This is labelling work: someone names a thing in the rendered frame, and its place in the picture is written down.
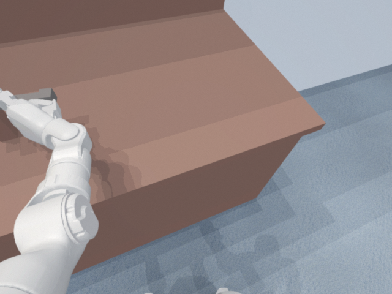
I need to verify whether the left robot hand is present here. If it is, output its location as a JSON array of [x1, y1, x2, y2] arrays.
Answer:
[[0, 88, 62, 145]]

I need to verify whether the robot left forearm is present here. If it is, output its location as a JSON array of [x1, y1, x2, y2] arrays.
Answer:
[[14, 118, 92, 253]]

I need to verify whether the counter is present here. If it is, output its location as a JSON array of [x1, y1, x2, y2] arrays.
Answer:
[[0, 0, 326, 274]]

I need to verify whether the tap lever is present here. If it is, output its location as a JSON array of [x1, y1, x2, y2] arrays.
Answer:
[[0, 88, 57, 110]]

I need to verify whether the left robot upper arm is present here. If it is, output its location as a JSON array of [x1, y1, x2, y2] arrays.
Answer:
[[0, 193, 99, 294]]

